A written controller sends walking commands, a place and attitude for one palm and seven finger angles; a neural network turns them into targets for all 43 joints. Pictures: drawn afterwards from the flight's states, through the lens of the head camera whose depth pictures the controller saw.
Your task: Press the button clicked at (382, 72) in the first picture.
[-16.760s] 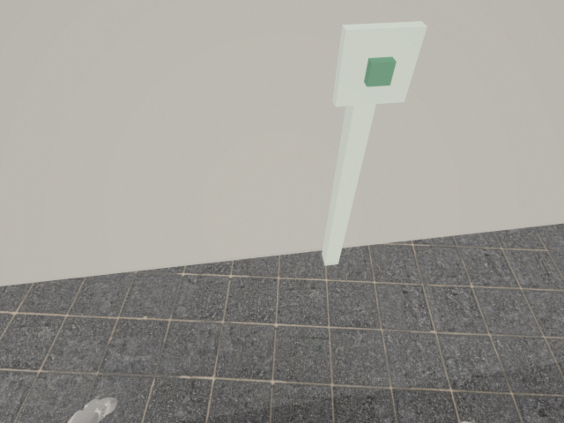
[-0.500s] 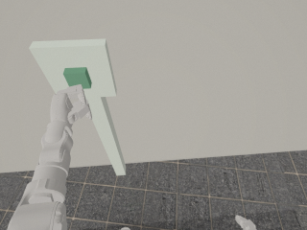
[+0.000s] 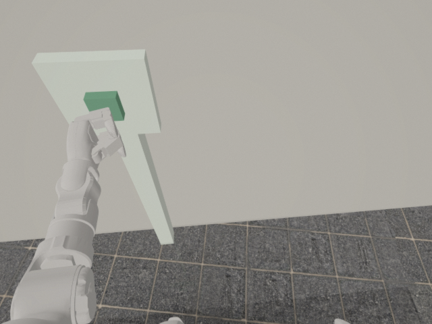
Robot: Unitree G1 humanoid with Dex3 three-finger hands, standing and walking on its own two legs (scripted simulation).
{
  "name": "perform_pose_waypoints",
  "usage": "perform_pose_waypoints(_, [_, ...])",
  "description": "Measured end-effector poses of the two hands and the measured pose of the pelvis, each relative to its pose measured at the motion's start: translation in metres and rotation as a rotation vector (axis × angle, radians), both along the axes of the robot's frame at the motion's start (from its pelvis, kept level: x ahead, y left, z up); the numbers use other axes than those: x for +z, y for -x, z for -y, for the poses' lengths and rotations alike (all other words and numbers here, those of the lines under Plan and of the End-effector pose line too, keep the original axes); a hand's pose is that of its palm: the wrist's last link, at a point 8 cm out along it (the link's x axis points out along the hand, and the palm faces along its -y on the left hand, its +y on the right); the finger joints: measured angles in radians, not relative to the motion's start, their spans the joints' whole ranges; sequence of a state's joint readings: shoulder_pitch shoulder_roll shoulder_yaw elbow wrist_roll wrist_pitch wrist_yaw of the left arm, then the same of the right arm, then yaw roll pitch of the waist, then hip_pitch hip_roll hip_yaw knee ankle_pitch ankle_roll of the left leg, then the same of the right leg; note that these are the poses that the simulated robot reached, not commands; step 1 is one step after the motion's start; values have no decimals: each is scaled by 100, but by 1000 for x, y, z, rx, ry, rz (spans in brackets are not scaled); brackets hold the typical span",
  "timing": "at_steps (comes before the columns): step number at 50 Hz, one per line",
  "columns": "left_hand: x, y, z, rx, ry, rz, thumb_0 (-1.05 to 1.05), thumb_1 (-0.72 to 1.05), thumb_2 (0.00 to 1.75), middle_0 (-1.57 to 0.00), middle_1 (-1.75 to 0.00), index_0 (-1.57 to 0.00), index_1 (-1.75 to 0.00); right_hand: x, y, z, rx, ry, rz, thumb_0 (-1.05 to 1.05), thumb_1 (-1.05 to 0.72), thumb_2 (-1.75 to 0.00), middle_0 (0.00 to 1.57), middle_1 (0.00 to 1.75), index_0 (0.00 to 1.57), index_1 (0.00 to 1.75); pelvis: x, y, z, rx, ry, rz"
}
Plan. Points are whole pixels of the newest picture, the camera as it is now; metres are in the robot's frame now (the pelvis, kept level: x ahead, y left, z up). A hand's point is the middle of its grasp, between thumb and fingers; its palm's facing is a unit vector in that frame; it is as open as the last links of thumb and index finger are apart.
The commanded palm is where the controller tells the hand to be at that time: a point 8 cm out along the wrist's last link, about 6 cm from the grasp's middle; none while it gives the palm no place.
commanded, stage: press the button with the knuckle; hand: left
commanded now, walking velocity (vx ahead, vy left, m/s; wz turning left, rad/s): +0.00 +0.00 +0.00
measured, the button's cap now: (105, 105) +0.49 +0.21 +0.13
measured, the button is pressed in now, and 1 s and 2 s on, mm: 3 1 0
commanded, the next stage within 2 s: hold the button down briefly in 0.30 s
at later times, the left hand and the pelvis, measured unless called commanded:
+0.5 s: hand (117, 134) +0.44 +0.19 +0.10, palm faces +0.13 -0.99 -0.03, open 2.9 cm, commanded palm +0.44 +0.23 +0.10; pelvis -0.03 -0.01 -0.01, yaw +1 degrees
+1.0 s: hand (117, 139) +0.43 +0.19 +0.10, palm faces +0.13 -0.99 -0.01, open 3.0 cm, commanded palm +0.40 +0.23 +0.10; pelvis -0.02 +0.00 -0.01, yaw +0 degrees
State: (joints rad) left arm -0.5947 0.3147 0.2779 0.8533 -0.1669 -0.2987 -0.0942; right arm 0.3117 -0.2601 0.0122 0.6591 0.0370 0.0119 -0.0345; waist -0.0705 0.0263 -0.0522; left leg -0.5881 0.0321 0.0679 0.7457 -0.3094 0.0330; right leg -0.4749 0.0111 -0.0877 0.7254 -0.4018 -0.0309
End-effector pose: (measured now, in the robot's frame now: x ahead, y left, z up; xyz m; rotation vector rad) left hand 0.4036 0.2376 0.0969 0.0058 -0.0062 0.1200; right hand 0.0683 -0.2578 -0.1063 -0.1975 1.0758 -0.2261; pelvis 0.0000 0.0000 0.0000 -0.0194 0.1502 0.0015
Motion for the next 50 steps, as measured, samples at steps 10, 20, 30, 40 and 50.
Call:
perform_pose_waypoints(10, [0,-8,-2,-5,-7,-7,-2,82,94,-130,-150,-132,-150,-4,13,3,10,12,-22,1,-91,-90,20,30,20,30,-4,10,2,9,5,-16])
perform_pose_waypoints(20, [0,-13,-3,7,-17,-7,-2,79,96,-130,-150,-135,-150,-9,49,9,-13,25,-87,1,-91,-90,20,30,20,30,-8,21,5,17,11,-30])
perform_pose_waypoints(30, [0,-13,-3,12,-10,-12,-1,78,97,-130,-150,-136,-150,-10,78,15,-33,36,-129,1,-91,-90,20,30,20,30,-10,29,8,17,15,-39])
perform_pose_waypoints(40, [0,-12,-3,6,-12,-11,0,78,97,-130,-150,-137,-150,-9,80,14,-34,40,-110,1,-91,-90,20,30,20,30,-12,32,7,14,19,-43])
perform_pose_waypoints(50, [-2,0,-1,8,-1,8,1,81,95,-130,-150,-134,-150,-8,57,5,-17,13,-56,1,-91,-90,20,30,20,30,-9,25,3,4,14,-27])
